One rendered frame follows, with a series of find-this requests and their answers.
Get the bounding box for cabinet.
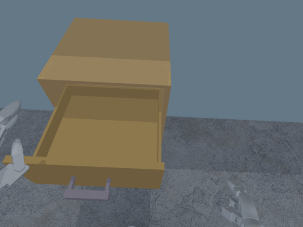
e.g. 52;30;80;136
37;17;171;141

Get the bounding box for robot left hand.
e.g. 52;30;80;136
0;100;29;192

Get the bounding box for drawer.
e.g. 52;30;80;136
2;84;164;189

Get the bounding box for handle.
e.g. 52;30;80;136
63;176;111;201

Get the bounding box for robot right hand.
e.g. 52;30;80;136
222;179;259;226

